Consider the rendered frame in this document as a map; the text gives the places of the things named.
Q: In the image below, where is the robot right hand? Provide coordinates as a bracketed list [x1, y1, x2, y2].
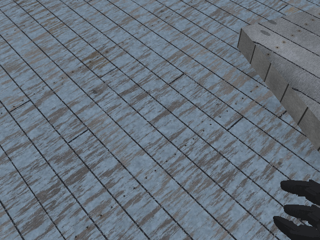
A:
[273, 179, 320, 240]

